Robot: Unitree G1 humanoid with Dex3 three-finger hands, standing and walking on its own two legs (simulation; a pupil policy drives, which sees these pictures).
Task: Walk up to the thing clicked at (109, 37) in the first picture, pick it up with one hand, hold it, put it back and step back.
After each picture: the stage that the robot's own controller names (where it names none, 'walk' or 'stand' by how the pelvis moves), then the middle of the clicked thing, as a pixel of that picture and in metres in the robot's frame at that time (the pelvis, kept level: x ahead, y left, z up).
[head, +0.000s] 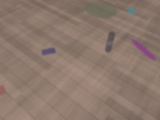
stand; (109, 42) +1.36 -0.37 -0.66
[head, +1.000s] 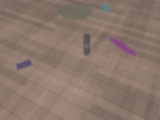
walk; (86, 45) +1.29 -0.01 -0.63
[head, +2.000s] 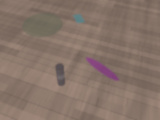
walk; (60, 75) +0.83 +0.19 -0.64
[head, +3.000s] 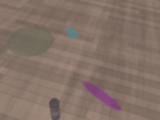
walk; (55, 110) +0.52 +0.13 -0.63
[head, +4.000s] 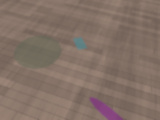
stand; out of the picture +0.39 +0.12 -0.65
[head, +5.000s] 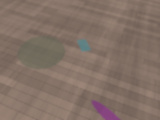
stand; out of the picture +0.38 +0.10 -0.65
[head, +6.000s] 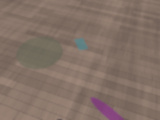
stand; out of the picture +0.41 +0.12 -0.66
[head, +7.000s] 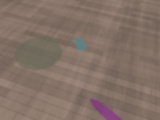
stand; out of the picture +0.39 +0.12 -0.66
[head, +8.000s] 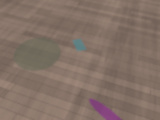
go down; out of the picture +0.39 +0.13 -0.66
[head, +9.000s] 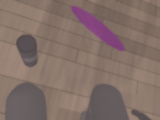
go down; (28, 53) +0.46 +0.18 -0.29
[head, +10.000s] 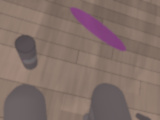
approach; (28, 55) +0.47 +0.18 -0.26
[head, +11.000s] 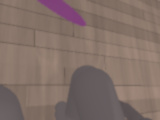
close in; out of the picture +0.45 +0.24 -0.16
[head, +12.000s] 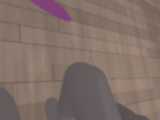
close; out of the picture +0.45 +0.25 -0.16
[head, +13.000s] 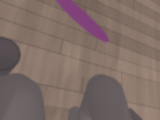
lift; out of the picture +0.34 +0.23 -0.10
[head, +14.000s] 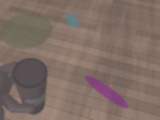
lift; (32, 92) +0.30 +0.14 +0.06
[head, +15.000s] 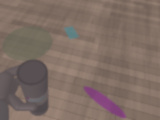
hold; (36, 92) +0.31 +0.13 +0.04
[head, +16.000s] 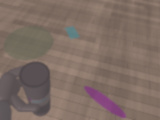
crouch; (38, 93) +0.30 +0.13 +0.04
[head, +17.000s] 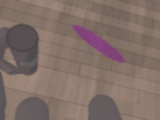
crouch; (26, 55) +0.42 +0.15 -0.04
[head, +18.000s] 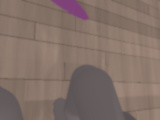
lower; out of the picture +0.43 +0.24 -0.17
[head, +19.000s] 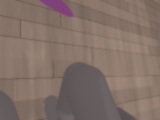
lower; out of the picture +0.45 +0.26 -0.17
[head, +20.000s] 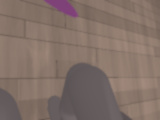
lower; out of the picture +0.44 +0.25 -0.17
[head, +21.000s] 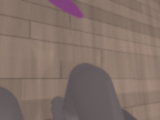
lower; out of the picture +0.43 +0.25 -0.17
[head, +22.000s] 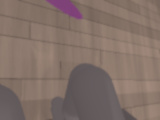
loosen; out of the picture +0.42 +0.24 -0.16
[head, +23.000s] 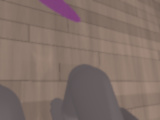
withdraw; out of the picture +0.43 +0.23 -0.17
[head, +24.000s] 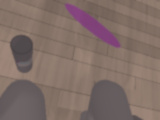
walk; (23, 57) +0.44 +0.20 -0.22
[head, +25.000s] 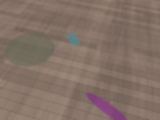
stand; out of the picture +0.37 +0.12 -0.59
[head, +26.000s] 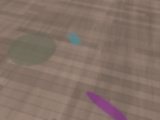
stand; out of the picture +0.39 +0.14 -0.60
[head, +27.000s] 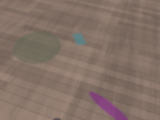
stand; out of the picture +0.39 +0.13 -0.61
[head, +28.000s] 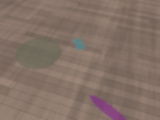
stand; out of the picture +0.40 +0.13 -0.65
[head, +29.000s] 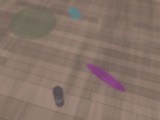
walk; (58, 97) +0.51 +0.13 -0.63
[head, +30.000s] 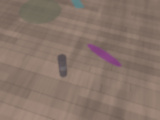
walk; (62, 66) +0.82 +0.12 -0.62
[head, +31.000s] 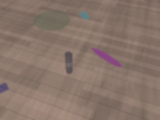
stand; (68, 63) +1.03 +0.13 -0.64
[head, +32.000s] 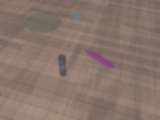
stand; (62, 66) +1.00 +0.14 -0.66
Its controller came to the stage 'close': yes
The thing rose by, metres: 0.69
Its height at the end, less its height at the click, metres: +0.00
